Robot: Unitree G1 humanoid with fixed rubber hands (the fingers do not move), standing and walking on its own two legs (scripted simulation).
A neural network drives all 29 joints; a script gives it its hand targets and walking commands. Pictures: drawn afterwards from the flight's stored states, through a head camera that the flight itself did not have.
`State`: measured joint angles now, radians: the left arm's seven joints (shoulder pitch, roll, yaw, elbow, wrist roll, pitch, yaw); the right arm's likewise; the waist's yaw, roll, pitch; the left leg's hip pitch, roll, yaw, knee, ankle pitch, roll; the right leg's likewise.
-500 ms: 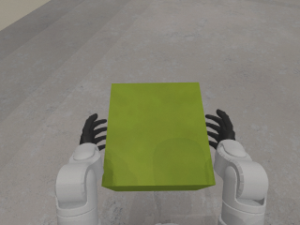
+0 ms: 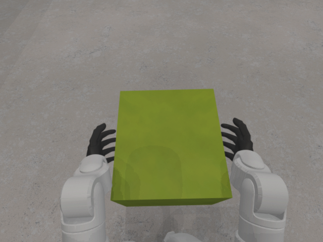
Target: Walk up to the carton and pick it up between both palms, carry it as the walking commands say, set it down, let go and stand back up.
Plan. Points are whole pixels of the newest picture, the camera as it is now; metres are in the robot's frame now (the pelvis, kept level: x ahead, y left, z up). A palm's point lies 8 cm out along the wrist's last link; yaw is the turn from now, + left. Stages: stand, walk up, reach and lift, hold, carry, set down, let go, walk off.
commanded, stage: carry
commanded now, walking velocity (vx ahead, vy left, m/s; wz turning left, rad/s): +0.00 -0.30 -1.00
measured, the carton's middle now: (167, 150) +0.34 -0.01 +0.02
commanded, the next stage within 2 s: none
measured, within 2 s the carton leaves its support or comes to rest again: neither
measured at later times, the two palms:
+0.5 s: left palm (259, 91) +0.48 -0.26 +0.08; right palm out of the picture +0.35 -0.53 +0.09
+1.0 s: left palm out of the picture +0.52 -0.54 +0.08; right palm out of the picture +0.36 -0.79 +0.06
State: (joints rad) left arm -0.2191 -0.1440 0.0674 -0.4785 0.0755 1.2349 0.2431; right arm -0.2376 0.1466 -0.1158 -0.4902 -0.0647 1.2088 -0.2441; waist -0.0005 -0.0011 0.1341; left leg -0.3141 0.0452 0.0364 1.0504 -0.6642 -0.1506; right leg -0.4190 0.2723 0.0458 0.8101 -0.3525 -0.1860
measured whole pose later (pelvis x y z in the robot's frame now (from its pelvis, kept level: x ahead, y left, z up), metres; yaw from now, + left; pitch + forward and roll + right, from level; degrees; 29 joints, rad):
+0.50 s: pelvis +0.16 -0.26 +0.00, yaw -24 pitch -1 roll +0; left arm -0.22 -0.14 0.06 -0.46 0.08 1.23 0.24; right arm -0.25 0.15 -0.14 -0.46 -0.06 1.19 -0.23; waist -0.03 0.00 0.14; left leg -0.41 0.08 0.02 1.39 -0.66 -0.15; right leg -0.43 0.23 0.02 0.84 -0.38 -0.16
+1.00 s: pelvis +0.21 -0.49 -0.01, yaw -34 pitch -2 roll +6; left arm -0.22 -0.14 0.11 -0.46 0.06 1.22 0.23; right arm -0.28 0.16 -0.09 -0.47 -0.08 1.21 -0.26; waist -0.04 0.01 0.20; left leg -0.36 0.02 0.03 1.25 -0.63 -0.09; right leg -0.55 0.07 0.05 0.98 -0.40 -0.05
